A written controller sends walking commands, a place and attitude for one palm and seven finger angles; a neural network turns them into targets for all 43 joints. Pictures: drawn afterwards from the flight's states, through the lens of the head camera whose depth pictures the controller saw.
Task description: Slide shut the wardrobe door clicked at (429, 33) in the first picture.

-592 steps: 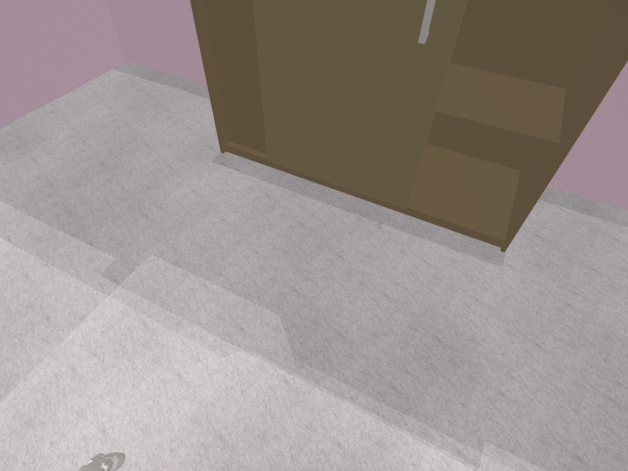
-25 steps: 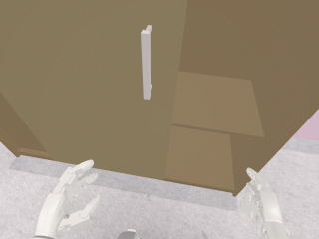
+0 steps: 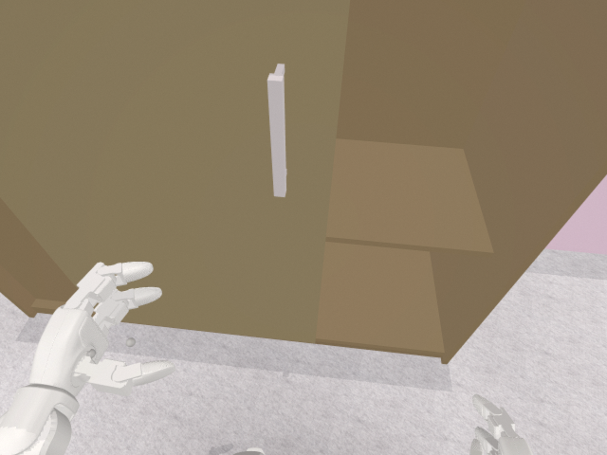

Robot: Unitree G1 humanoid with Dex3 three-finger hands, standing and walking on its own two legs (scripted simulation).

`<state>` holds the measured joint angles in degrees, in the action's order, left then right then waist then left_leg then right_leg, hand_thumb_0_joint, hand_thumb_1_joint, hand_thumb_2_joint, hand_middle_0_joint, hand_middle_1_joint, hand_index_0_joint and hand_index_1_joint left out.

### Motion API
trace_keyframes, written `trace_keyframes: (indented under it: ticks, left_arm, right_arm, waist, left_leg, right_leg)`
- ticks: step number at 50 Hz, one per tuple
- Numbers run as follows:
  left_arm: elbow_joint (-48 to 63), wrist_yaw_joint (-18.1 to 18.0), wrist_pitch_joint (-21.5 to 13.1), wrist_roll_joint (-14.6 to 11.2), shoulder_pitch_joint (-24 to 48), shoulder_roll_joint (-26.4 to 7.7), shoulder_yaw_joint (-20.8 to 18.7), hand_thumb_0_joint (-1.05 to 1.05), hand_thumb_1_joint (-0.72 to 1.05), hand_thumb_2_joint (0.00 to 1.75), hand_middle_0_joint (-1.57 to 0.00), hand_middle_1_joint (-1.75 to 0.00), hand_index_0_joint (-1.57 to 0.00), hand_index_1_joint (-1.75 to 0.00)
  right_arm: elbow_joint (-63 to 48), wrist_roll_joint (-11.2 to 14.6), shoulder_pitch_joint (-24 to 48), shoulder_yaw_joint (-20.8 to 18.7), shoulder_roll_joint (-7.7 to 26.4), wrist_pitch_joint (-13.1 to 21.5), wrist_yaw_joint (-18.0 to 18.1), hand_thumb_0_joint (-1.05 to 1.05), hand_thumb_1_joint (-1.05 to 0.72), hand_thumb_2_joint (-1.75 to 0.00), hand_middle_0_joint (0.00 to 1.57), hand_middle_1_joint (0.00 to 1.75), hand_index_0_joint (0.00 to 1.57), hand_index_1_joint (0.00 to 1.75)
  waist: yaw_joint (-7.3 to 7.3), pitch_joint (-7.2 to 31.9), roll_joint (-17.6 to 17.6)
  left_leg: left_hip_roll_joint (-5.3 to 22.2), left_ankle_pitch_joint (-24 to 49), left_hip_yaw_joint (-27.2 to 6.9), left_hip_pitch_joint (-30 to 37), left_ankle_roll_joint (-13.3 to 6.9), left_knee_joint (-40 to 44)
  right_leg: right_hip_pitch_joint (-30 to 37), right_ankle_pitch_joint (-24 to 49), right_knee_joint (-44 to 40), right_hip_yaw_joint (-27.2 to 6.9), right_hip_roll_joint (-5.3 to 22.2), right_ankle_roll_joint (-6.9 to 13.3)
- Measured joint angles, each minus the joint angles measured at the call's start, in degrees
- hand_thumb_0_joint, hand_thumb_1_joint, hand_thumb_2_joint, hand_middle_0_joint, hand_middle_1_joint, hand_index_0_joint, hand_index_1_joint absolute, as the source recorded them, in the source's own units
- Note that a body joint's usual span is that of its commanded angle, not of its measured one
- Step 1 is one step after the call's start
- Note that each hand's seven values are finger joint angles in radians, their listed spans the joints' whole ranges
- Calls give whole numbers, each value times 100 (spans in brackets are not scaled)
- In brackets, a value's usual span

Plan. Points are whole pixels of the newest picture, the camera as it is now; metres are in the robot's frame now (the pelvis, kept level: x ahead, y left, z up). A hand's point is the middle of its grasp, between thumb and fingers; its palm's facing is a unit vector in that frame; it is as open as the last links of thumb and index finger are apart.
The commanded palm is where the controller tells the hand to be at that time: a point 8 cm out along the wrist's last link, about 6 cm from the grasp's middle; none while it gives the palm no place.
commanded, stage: raise the hand with hooked fingers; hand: left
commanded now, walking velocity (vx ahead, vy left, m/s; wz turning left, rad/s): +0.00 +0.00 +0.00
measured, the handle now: (280, 136) +0.55 +0.06 +0.13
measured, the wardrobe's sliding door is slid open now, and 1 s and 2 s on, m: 0.42 0.42 0.42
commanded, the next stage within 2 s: move the hooked fingers beside the handle in 1.10 s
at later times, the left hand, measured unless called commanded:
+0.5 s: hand (58, 281) +0.27 +0.28 +0.14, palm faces +0.01 -1.00 -0.10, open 13.9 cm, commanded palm +0.24 +0.32 +0.15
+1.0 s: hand (73, 254) +0.29 +0.26 +0.16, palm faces +0.00 -1.00 -0.10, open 14.0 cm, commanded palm +0.26 +0.31 +0.16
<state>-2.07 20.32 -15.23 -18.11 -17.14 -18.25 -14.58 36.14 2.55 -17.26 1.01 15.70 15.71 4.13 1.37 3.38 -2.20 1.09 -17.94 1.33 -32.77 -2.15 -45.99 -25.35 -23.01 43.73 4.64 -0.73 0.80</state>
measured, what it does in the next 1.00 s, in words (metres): stands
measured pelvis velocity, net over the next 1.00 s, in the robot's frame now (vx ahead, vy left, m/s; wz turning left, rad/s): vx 0.02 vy -0.01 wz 0.01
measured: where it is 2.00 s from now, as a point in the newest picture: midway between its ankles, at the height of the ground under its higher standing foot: outside the picture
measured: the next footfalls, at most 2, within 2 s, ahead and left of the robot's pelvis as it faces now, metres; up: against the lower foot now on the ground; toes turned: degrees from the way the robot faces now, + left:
none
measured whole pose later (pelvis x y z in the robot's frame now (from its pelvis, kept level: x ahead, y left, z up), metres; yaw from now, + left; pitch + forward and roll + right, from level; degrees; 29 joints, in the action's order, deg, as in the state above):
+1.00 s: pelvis +0.02 -0.01 +0.03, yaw +0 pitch +0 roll -1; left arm -15.4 30.3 -4.3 -19.9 0.9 -26.4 -26.2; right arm 37.0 3.2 -15.1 3.0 16.5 15.3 5.0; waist -0.4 1.5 -2.8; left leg 0.6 -13.7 1.2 -18.7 -1.3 -32.3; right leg -11.3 -18.4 29.6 4.5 -1.0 1.4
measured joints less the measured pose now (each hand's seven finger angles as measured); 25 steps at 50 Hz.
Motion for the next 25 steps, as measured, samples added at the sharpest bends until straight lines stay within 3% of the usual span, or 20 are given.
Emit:
trace_keyframes:
  ticks: [15, 25]
  left_arm:
    - [-431, 380, 676, -75, 927, -380, -424, 0, -40, 34, -29, -114, -29, -114]
    - [-881, 767, 1061, -109, 1539, -696, -827, -1, -48, 30, -30, -119, -30, -119]
  right_arm:
    - [-101, 31, 421, 215, -47, 152, 75, 1, -90, -90, 20, 30, 20, 30]
    - [-34, 23, 444, 375, -105, 34, 82, 1, -90, -90, 20, 30, 20, 30]
  waist:
    - [-226, -137, 12]
    - [-299, -212, -28]
  left_leg:
    - [-104, 226, -28, 787, -64, 663]
    - [-123, 371, -52, 1149, -47, 1051]
  right_leg:
    - [860, 290, -790, 31, 59, -72]
    - [1241, 451, -1217, 51, 54, -57]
